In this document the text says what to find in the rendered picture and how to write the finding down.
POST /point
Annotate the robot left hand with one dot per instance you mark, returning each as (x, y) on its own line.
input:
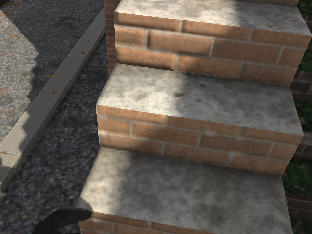
(61, 218)

